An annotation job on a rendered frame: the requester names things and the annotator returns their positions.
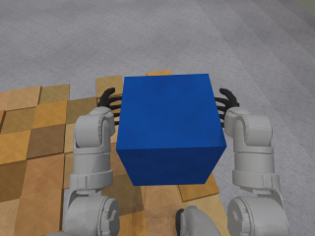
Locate robot right forearm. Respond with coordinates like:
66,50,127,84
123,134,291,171
223,106,290,233

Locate carton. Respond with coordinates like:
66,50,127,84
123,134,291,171
116,74,227,186

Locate robot left upper arm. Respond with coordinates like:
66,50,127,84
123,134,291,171
44,196,120,236

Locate right robot hand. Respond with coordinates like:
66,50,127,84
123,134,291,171
215,88,240,128

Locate right robot shin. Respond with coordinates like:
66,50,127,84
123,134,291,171
180,205,197,236

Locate left robot hand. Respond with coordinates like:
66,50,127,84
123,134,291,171
97,88,122,126

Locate robot left forearm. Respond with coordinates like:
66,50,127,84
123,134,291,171
63,106,116,232

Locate right robot thigh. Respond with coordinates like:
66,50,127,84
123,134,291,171
180,208,221,236

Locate robot right upper arm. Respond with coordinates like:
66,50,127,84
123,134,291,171
227,196,290,236

